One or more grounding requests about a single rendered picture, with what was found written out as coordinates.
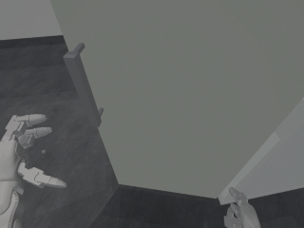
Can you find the fridge door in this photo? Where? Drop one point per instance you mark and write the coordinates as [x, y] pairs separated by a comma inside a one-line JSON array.
[[191, 89]]

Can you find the handle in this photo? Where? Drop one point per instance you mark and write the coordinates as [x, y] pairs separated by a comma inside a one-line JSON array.
[[77, 73]]

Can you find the left robot forearm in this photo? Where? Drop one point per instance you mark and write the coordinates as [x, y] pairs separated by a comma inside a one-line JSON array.
[[12, 203]]

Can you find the robot left hand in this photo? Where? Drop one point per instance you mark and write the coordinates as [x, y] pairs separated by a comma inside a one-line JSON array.
[[14, 148]]

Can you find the robot right hand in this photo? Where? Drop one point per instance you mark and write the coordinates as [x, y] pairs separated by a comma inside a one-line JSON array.
[[246, 213]]

